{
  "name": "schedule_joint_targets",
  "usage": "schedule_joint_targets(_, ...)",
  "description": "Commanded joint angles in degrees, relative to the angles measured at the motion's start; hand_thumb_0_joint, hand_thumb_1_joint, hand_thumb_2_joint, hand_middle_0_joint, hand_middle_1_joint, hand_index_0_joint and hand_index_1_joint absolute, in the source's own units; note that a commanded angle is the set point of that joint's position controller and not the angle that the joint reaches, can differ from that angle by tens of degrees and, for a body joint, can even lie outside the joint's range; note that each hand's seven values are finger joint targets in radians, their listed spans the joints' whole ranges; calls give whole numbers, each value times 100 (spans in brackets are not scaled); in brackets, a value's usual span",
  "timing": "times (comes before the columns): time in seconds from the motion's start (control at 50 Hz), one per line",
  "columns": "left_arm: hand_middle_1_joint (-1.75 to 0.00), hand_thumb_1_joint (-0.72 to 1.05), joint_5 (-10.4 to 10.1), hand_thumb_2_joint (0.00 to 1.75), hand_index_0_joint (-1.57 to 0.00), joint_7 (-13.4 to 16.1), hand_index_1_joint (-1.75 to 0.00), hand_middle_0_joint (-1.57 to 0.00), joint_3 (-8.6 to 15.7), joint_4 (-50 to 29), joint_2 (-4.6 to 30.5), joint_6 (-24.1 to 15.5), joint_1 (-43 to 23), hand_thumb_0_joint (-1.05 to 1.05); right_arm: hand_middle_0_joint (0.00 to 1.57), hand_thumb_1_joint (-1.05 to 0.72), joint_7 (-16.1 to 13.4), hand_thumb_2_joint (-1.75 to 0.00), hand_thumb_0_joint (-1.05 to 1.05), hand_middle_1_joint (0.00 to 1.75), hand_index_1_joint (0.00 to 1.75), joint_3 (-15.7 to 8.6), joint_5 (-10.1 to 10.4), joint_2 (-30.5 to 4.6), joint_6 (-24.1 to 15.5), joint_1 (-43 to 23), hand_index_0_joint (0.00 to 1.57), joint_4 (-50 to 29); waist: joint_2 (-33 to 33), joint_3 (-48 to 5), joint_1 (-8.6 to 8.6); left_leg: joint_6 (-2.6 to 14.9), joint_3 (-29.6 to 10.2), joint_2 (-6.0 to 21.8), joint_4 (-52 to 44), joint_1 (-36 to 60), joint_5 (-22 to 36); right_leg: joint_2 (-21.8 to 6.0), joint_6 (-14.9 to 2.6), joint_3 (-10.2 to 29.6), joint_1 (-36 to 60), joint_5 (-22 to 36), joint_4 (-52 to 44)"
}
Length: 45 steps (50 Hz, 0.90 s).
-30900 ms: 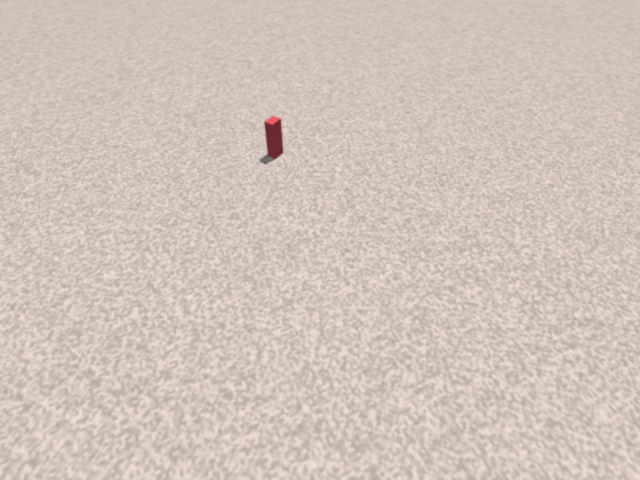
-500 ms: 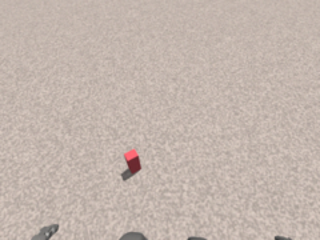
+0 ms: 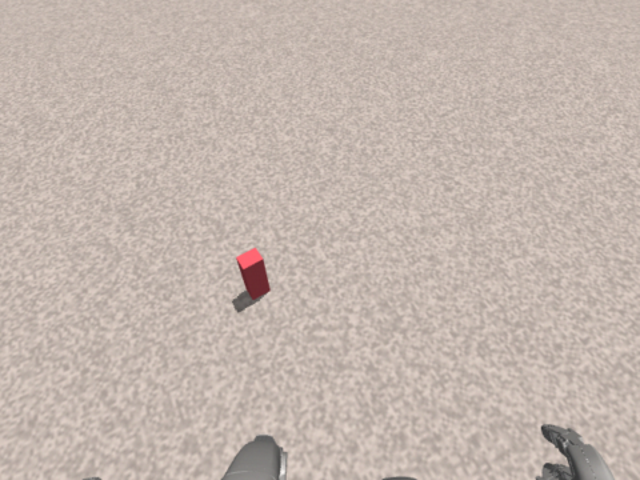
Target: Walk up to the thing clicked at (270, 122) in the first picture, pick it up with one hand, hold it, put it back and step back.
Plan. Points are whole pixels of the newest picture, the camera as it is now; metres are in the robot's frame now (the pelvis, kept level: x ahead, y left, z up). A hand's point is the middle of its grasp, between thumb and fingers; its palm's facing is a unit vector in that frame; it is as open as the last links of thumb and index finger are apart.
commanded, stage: step back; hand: left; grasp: from the side
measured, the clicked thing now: (254, 275) +0.75 +0.23 -0.65
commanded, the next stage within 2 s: stand in 1.80 s
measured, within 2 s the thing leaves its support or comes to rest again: neither
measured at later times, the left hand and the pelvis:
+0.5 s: hand out of the picture -0.07 +0.25 -0.14, palm faces +0.02 -0.93 -0.37, open 7.4 cm; pelvis -0.17 -0.02 +0.01, yaw +1 degrees
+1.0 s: hand out of the picture -0.26 +0.24 -0.13, palm faces +0.10 -0.91 -0.41, open 7.4 cm; pelvis -0.29 -0.05 +0.01, yaw +6 degrees
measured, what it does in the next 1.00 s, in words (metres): walks backwards: left foot, then right foot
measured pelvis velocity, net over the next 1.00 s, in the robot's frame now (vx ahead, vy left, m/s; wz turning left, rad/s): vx -0.29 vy -0.05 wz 0.10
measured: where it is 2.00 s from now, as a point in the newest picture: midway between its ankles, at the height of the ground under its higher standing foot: outside the picture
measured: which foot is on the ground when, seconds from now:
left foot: up 0.00-0.22, down 0.24-0.62, up 0.64-0.90, down 0.92-1.00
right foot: down 0.00-0.26, up 0.28-0.58, down 0.60-1.00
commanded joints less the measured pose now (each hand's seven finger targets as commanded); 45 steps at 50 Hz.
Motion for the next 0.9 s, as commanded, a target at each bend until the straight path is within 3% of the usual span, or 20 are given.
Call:
schedule_joint_targets(0.0,-30,90,-23,90,-20,168,-30,-20,409,-813,1721,-237,-611,0,20,-90,-138,-90,0,30,30,-350,103,-1168,-110,183,20,-330,-1143,-749,-50,36,-665,-771,2572,80,-1102,-2053,-1574,2104,-926,1716,-1822)
schedule_joint_targets(0.04,-30,90,36,90,-20,212,-30,-20,379,-804,1461,-214,-832,0,20,-90,-132,-90,0,30,30,-285,125,-985,-168,487,20,-203,-1194,-757,-176,35,-324,-897,2494,75,-825,-1496,-1226,1077,-610,2361,-1343)
schedule_joint_targets(0.14,-30,90,52,90,-20,271,-30,-20,333,-816,1411,-149,-325,0,20,-90,-102,-90,0,30,30,-224,15,-846,-222,474,20,-232,-1531,-998,174,25,162,-492,213,254,-1081,-1571,-1154,1074,588,2892,-953)
schedule_joint_targets(0.2,-30,90,-95,90,-20,225,-30,-20,251,-864,1393,-31,-342,0,20,-90,-86,-90,0,30,30,-276,-56,-812,-269,954,20,60,-1216,-1395,-34,77,662,-573,-2107,1265,567,-1306,-886,814,686,2972,-42)
schedule_joint_targets(0.22,-30,90,-113,90,-20,210,-30,-20,156,-882,1172,11,-197,0,20,-90,-107,-90,0,30,30,-347,-136,-1005,-292,905,20,67,-902,-1411,30,224,-145,-73,-2267,1814,1033,-1081,-617,791,-114,2187,224)
schedule_joint_targets(0.24,-30,90,-148,90,-20,186,-30,-20,93,-904,900,18,-11,0,20,-90,-95,-90,0,30,30,-480,-183,-1611,-291,693,20,-13,520,-1371,133,838,-2034,1319,-2376,2310,1863,-143,-235,210,-1439,197,1221)
schedule_joint_targets(0.26,-30,90,-142,90,-20,297,-30,-20,225,-965,1181,12,-550,0,20,-90,-48,-90,0,30,30,-547,-117,-2101,-289,656,20,-137,1003,-1366,-265,1714,-2868,2170,-2515,1287,2545,150,-127,439,-1095,-1564,2271)
schedule_joint_targets(0.3,-30,90,-157,90,-20,303,-30,-20,270,-788,1213,47,-528,0,20,-90,-99,-90,0,30,30,-417,-121,-1566,-333,283,20,-78,143,-1151,3,1544,-1759,1651,-2204,1206,2957,264,-209,1124,-1158,-1134,3348)
schedule_joint_targets(0.34,-30,90,-178,90,-20,269,-30,-20,293,-560,1240,38,-90,0,20,-90,-150,-90,0,30,30,-328,-112,-1293,-323,16,20,-161,211,-1069,207,1374,-1094,1333,-1924,1170,3055,232,-132,900,-1196,-754,3636)
schedule_joint_targets(0.48,-30,90,-105,90,-20,142,-30,-20,230,-553,1075,-32,-19,0,20,-90,-112,-90,0,30,30,-380,-154,-1346,-200,283,20,-250,754,-1372,-83,1376,-970,1256,-1777,2018,2180,-137,57,231,-798,-745,950)
schedule_joint_targets(0.56,-30,90,-67,90,-20,117,-30,-20,267,34,1084,-125,847,0,20,-90,-36,-90,0,30,30,-362,-84,-1434,-27,89,20,-264,772,-1697,188,844,-582,852,-1460,1090,897,-3,-242,-394,735,281,-1380)
schedule_joint_targets(0.58,-30,90,21,90,-20,119,-30,-20,337,56,1331,-155,888,0,20,-90,-20,-90,0,30,30,-299,-62,-1179,-17,98,20,-299,92,-1409,185,523,-380,457,-922,218,-126,-415,-398,498,872,-115,-1574)
schedule_joint_targets(0.6,-30,90,60,90,-20,112,-30,-20,510,-112,2025,-135,623,0,20,-90,-69,-90,0,30,30,-232,-10,-821,-69,-285,20,-500,-1788,-1006,441,140,46,-735,371,-708,-1166,-1811,-1075,2519,55,-1116,-2335)
schedule_joint_targets(0.62,-30,90,87,90,-20,135,-30,-20,561,-344,2406,-149,86,0,20,-90,-138,-90,0,30,30,-342,-60,-1028,-33,-318,20,-443,-1909,-533,461,-91,-428,-609,1630,-250,-1513,-2798,-1761,3443,-1480,-1435,-2774)
schedule_joint_targets(0.64,-30,90,50,90,-20,175,-30,-20,477,-480,2122,-202,-277,0,20,-90,-121,-90,0,30,30,-363,-25,-1168,-32,-170,20,-331,-1294,-331,221,-66,-756,-551,2124,-109,-1143,-2587,-1673,2876,-1686,-1201,-2578)
schedule_joint_targets(0.68,-30,90,51,90,-20,217,-30,-20,328,-475,1542,-289,-781,0,20,-90,-86,-90,0,30,30,-278,31,-1002,-110,328,20,-8,-818,-536,-187,6,-523,-849,2126,-312,-572,-1565,-1047,1200,-725,582,-1667)
schedule_joint_targets(0.72,-30,90,76,90,-20,201,-30,-20,345,-389,1539,-378,-346,0,20,-90,-41,-90,0,30,30,-264,-27,-1009,-174,341,20,35,-1136,-828,86,-64,-250,-732,2045,-119,-571,-1439,-1061,1102,-260,520,-1571)
schedule_joint_targets(0.8,-30,90,81,90,-20,174,-30,-20,405,-215,1640,-417,117,0,20,-90,59,-90,0,30,30,-250,-118,-946,-249,92,20,63,-1418,-762,461,-113,48,-400,271,-288,-1031,-1669,-1162,1459,643,-1063,-1781)
schedule_joint_targets(0.84,-30,90,59,90,-20,130,-30,-20,374,-171,1704,-397,5,0,20,-90,108,-90,0,30,30,-267,-118,-934,-305,193,20,215,-1506,-657,373,-60,340,-378,-562,532,-1270,-1781,-1150,1509,56,-1487,-1960)
schedule_joint_targets(0.88,-30,90,19,90,-20,103,-30,-20,268,-192,1606,-337,-208,0,20,-90,127,-90,0,30,30,-315,-80,-871,-362,722,20,546,-1245,-724,39,140,619,-543,-1940,1905,-381,-1503,-882,986,-661,-1334,-1648)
